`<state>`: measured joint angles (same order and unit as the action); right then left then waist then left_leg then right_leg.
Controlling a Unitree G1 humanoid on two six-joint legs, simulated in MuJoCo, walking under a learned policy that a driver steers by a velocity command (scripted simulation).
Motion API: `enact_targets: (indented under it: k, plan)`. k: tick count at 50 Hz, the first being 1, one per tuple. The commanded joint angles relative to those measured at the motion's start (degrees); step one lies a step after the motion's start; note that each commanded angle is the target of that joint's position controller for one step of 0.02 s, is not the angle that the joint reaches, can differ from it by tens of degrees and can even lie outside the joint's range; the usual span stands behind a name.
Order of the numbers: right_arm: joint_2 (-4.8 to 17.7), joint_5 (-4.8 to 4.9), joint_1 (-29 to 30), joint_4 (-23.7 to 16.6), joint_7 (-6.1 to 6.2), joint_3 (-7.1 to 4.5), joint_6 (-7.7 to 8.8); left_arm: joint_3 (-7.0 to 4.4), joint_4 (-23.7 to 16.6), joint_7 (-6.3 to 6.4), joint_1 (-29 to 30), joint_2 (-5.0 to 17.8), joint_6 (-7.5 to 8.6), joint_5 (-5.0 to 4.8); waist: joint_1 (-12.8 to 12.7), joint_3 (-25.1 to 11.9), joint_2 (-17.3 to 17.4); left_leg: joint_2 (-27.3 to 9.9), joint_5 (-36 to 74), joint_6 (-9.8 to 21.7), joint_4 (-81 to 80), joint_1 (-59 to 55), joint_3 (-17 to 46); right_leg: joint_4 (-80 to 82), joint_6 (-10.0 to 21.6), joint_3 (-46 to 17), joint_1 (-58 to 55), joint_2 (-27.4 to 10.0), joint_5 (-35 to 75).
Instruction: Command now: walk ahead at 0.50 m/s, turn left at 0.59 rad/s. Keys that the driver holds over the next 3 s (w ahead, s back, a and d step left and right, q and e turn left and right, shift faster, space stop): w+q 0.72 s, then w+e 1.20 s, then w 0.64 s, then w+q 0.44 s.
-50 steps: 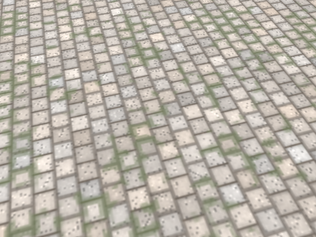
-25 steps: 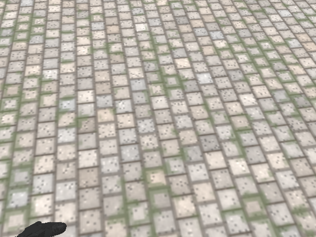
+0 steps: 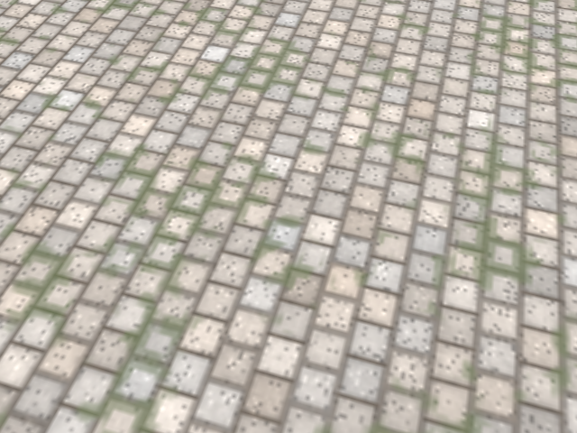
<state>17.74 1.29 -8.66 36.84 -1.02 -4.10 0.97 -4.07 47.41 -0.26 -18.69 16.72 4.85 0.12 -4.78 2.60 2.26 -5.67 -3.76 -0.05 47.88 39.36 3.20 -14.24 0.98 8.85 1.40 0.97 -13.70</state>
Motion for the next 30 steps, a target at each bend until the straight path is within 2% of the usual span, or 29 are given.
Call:
enact_targets:
  k: [1,4,6,7,8,9,10,11,12,13,14,15,18,20,23,26,30]
  plan:
    - [0.9,0.10,5.6,-5.2,-1.20,0.32,1.03,-2.16,-3.5,0.41,3.0,9.7,0.44,-0.55,0.2,1.2,-5.4,0.2,5.3,0.8,-7.1,-2.0,-2.5,5.8,7.8,-3.8,0.7,-15.1,18.2]
    - [1.8,0.17,8.4,-7.0,-2.04,0.01,0.86,-2.70,-2.3,0.44,1.5,11.2,-0.56,-1.51,0.4,2.1,-5.7,1.5,0.8,2.8,-11.2,-2.7,-4.4,3.3,6.6,-1.6,-4.3,-16.9,24.2]
    - [3.8,-0.25,6.2,-7.2,-2.20,-1.03,0.52,-3.25,-2.3,0.78,1.7,13.0,-1.31,-2.05,3.0,-0.5,-7.4,4.9,-5.3,5.1,-12.2,-8.8,-7.5,-4.0,5.4,0.7,-6.6,-17.1,42.6]
    - [5.6,-0.35,1.2,-6.2,-2.09,-2.10,0.30,-3.44,-2.4,1.01,2.1,13.7,-1.77,-2.27,6.2,-3.7,-7.7,7.2,-7.1,6.7,-13.2,-15.7,-9.0,-11.9,4.7,2.0,-6.1,-16.5,50.6]
    - [8.4,-0.15,-8.4,-3.6,-1.53,-3.87,0.03,-3.05,-2.7,1.30,2.7,12.9,-2.06,-2.33,11.4,-8.5,-6.3,9.5,-3.7,8.9,-16.5,-29.6,-9.1,-23.9,2.9,3.7,-0.8,-14.6,50.5]
    - [13.1,0.24,-17.6,-1.4,-0.28,-5.64,-0.61,-1.67,-3.7,1.42,1.2,9.6,-1.80,-0.43,14.5,-13.9,1.1,2.1,-4.0,12.4,-17.3,-47.6,3.6,-42.2,0.4,3.7,14.4,-11.9,28.8]
    - [18.8,0.67,-14.5,-2.5,-0.22,-5.81,0.22,0.98,-7.6,0.47,-3.4,2.2,-0.18,1.26,6.7,-20.2,14.3,-11.8,-16.2,23.7,-24.0,-63.4,37.3,-60.7,-2.5,-3.6,38.5,-0.1,-20.7]
    - [13.0,0.31,-16.1,-3.6,-0.52,-4.30,1.09,0.00,-7.9,-0.24,3.9,7.8,1.76,-1.01,12.0,-23.0,6.5,-12.9,-22.4,23.0,-30.7,-63.5,42.7,-65.0,-1.6,-13.8,44.7,-1.2,-19.6]
    - [10.4,-0.18,-13.9,-2.8,-0.65,-3.36,1.95,-0.48,-9.5,-0.54,8.5,9.7,2.78,-2.70,11.9,-14.3,4.4,-11.2,-17.3,20.3,-31.6,-57.0,34.4,-62.9,-0.5,-13.4,47.8,-3.5,-13.6]
    - [9.1,-0.15,-10.5,-2.9,-0.61,-2.86,2.32,-0.19,-9.2,-0.17,8.6,8.8,3.24,-1.84,9.1,-10.1,-0.3,-8.8,-11.0,18.5,-31.5,-48.7,28.2,-57.8,-0.3,-13.4,44.6,-5.9,-8.7]
    - [7.5,-0.31,-6.9,-3.4,-0.46,-2.32,2.30,-0.46,-8.6,0.17,8.3,8.9,3.17,-0.28,6.8,-7.2,-1.1,-6.5,-4.3,17.3,-32.0,-41.3,23.1,-53.1,-1.0,-13.4,40.7,-7.2,-6.2]
    - [6.6,-1.07,-4.9,-4.2,-0.20,-1.88,2.36,-0.72,-8.4,0.08,7.1,9.1,2.60,0.18,4.8,-6.3,0.5,-5.2,0.2,17.0,-33.2,-36.5,20.6,-51.2,-1.5,-13.8,36.9,-8.1,-4.3]
    - [7.1,-0.90,-4.5,-3.4,0.62,-1.96,2.71,-0.42,-8.3,0.03,7.0,7.1,0.96,0.84,3.5,-4.7,0.2,-3.3,7.9,17.6,-35.2,-29.0,16.0,-44.9,-4.1,-12.2,33.8,-7.4,-1.0]
    - [8.3,-0.76,-6.1,-2.3,1.37,-2.29,2.67,0.13,-9.7,0.10,11.2,5.6,0.57,0.96,4.6,-2.9,0.1,-1.6,8.4,16.6,-35.5,-26.4,13.4,-37.3,-5.4,-11.7,34.3,-6.3,5.6]
    - [8.7,-0.30,-8.6,-0.7,1.96,-2.43,2.23,0.93,-11.3,-0.40,18.0,3.8,0.85,0.61,7.4,-1.7,1.4,1.2,2.8,13.7,-34.6,-23.9,11.2,-23.9,-5.6,-11.4,30.0,-3.4,16.7]
    - [9.1,0.16,-11.8,1.1,2.10,-2.59,1.97,0.76,-12.7,-1.09,22.3,4.7,1.41,-0.31,9.0,-1.2,1.9,0.0,-1.4,12.6,-32.7,-25.3,14.4,-17.8,-4.8,-12.4,26.9,-1.7,19.8]
    - [8.3,0.22,-12.3,2.0,2.44,-2.59,1.20,-0.44,-12.7,-1.54,20.3,7.2,2.13,-0.54,7.2,-1.8,4.3,-2.3,-0.8,11.0,-25.5,-31.8,20.7,-14.2,-2.1,-13.8,24.1,-1.4,11.4]
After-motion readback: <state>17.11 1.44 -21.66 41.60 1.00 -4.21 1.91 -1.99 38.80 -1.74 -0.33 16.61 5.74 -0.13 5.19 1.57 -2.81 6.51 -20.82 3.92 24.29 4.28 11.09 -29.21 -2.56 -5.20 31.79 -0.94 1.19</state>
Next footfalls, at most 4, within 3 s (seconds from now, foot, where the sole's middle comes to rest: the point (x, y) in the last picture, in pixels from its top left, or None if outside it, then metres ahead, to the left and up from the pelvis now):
0.18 left None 0.26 0.15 -0.78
0.66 right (315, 380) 0.59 0.02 -0.78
1.12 left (185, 333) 0.68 0.35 -0.78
1.60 right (274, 231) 1.02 0.16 -0.78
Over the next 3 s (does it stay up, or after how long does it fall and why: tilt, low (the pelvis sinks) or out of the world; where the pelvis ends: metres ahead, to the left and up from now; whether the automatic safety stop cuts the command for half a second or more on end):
stays up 1.60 0.15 0.00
